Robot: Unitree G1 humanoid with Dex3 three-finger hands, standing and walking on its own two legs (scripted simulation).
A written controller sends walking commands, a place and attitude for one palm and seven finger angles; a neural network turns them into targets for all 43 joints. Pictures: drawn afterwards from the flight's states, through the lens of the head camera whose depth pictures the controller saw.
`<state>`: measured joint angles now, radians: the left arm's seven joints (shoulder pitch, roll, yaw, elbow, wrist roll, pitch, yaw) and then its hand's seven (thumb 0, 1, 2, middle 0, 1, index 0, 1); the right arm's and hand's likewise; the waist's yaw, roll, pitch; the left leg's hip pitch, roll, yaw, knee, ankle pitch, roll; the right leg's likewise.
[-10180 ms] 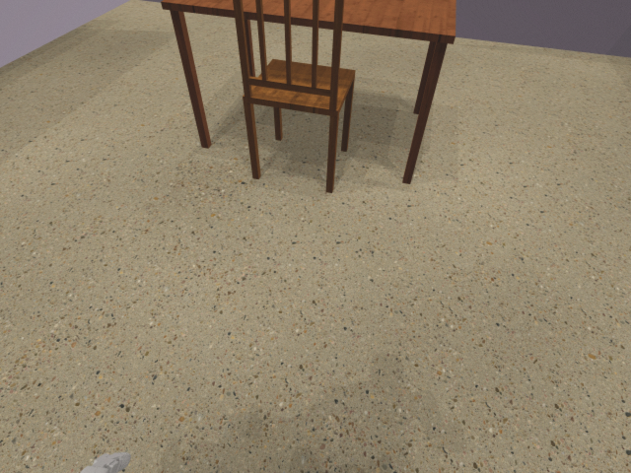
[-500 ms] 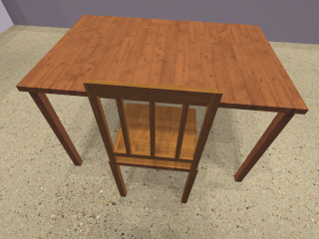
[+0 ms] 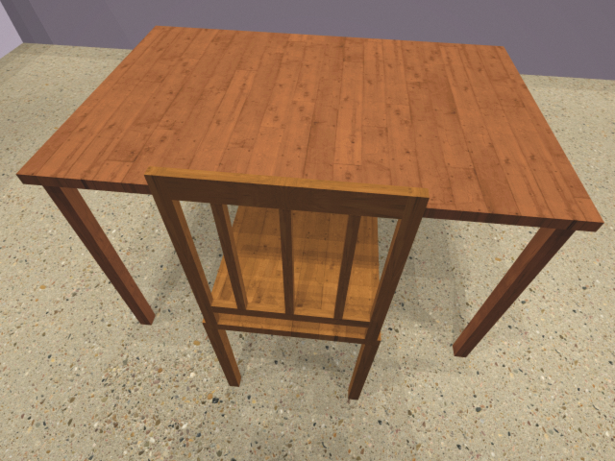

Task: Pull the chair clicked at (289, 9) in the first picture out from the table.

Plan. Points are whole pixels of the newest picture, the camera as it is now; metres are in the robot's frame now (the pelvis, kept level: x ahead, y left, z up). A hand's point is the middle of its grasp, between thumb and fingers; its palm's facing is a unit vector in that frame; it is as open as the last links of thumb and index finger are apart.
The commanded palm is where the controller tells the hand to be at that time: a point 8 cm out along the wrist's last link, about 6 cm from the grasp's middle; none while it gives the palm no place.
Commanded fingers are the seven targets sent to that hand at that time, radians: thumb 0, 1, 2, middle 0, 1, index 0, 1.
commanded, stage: come to a stop and stand still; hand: left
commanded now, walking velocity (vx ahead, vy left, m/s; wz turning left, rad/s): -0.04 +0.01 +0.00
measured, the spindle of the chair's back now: (288, 267) +0.45 +0.07 -0.08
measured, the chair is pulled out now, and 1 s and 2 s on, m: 0.00 0.00 0.00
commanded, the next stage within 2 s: look again from close up in 0.78 s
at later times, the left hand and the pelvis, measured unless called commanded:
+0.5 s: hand out of the picture -0.05 +0.22 -0.18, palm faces +0.01 -0.98 -0.22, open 7.3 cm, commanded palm none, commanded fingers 0.00 0.90 0.90 -0.20 -0.30 -0.20 -0.30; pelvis -0.07 +0.04 -0.01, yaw +0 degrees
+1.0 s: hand out of the picture -0.13 +0.21 -0.18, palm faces +0.03 -0.99 -0.16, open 7.3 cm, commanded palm none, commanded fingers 0.00 0.90 0.90 -0.20 -0.30 -0.20 -0.30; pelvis -0.07 +0.05 +0.00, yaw +0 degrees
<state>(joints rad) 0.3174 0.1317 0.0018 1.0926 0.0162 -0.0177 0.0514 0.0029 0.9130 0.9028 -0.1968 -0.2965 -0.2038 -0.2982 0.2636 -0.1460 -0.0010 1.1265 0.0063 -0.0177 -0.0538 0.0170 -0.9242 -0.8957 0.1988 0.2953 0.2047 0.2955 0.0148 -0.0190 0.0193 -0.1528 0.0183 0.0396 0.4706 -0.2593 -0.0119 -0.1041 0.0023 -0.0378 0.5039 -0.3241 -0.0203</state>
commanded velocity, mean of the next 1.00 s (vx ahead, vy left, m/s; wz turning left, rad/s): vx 0.00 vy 0.00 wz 0.00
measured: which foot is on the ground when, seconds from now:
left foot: down 0.00-1.00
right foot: down 0.00-1.00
